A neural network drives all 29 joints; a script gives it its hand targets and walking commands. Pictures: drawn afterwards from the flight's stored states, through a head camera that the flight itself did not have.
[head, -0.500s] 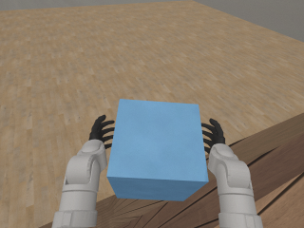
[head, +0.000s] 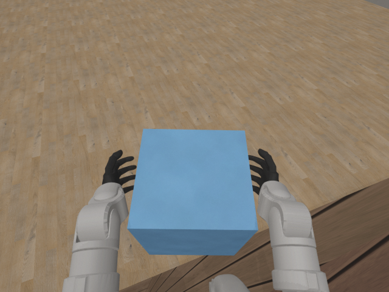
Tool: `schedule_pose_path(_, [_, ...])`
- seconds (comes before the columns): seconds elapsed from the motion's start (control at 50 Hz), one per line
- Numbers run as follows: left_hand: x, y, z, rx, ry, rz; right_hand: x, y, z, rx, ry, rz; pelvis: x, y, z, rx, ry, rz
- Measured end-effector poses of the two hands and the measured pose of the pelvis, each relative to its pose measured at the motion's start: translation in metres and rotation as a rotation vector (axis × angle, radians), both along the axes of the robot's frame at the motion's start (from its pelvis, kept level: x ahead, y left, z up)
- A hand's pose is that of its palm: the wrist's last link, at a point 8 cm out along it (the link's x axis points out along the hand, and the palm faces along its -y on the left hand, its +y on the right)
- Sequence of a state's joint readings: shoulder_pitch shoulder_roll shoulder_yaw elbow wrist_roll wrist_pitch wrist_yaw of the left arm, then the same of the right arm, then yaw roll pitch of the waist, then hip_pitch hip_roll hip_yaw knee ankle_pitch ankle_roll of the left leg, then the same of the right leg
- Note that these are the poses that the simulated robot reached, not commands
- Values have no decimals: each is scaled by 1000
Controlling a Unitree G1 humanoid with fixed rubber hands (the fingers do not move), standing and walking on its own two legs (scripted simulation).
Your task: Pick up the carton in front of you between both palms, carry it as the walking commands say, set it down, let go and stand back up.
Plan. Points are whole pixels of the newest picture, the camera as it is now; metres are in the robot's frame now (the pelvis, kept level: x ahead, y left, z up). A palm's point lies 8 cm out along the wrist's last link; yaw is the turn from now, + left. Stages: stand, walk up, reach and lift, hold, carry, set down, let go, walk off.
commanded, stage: carry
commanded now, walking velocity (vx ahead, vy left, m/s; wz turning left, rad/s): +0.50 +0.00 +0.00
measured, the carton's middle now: (192, 198) +0.33 -0.03 +0.00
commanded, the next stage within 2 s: none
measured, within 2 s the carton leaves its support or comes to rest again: neither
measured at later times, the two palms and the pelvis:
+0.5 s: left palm (132, 143) +0.62 +0.14 -0.11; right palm (217, 125) +0.69 -0.16 -0.11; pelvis +0.35 -0.06 -0.17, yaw +7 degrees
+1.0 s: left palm (138, 111) +1.01 +0.17 -0.28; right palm (199, 106) +1.02 -0.14 -0.27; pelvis +0.70 +0.00 -0.32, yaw +6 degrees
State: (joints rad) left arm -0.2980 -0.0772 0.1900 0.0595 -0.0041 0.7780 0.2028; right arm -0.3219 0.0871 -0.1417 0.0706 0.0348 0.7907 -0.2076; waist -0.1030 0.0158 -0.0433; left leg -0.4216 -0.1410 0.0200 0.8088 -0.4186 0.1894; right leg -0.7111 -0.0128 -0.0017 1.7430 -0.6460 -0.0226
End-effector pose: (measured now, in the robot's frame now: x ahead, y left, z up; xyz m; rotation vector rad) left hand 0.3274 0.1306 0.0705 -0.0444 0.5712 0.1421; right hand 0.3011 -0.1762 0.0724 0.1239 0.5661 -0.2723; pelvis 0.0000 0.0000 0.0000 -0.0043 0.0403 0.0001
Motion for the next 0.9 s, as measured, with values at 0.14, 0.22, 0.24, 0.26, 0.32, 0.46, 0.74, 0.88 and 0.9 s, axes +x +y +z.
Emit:
schedule_pose_path(0.14, [55, 15, -58, -64, 114, 95, 90, 18, -52, 37, 111, 79, 88, -10, -21, 1, -2, 68])
schedule_pose_path(0.22, [110, 19, -72, -55, 60, 132, 160, 23, -61, 15, 57, 130, 147, -23, -42, 5, -4, 100])
schedule_pose_path(0.24, [127, 18, -76, -51, 40, 140, 178, 22, -64, 7, 37, 138, 164, -27, -50, 10, -5, 103])
schedule_pose_path(0.26, [144, 17, -81, -44, 18, 146, 197, 20, -68, 1, 15, 144, 182, -30, -60, 16, -7, 105])
schedule_pose_path(0.32, [196, 14, -94, -30, -48, 172, 255, 16, -88, -15, -48, 174, 240, -40, -98, 29, -39, 102])
schedule_pose_path(0.46, [277, 16, -156, -10, -11, 239, 369, 19, -160, -50, -16, 228, 331, -58, -168, -6, -14, 107])
schedule_pose_path(0.74, [467, 21, -236, -42, 8, 221, 541, 26, -252, 44, 15, 207, 511, -40, -232, -12, 10, 87])
schedule_pose_path(0.88, [603, 47, -293, -39, -62, 172, 671, 50, -296, -15, -57, 185, 639, -17, -310, -26, 11, 84])
schedule_pose_path(0.9, [621, 46, -303, -36, -49, 152, 684, 49, -305, -20, -44, 177, 649, -15, -317, -14, 22, 91])
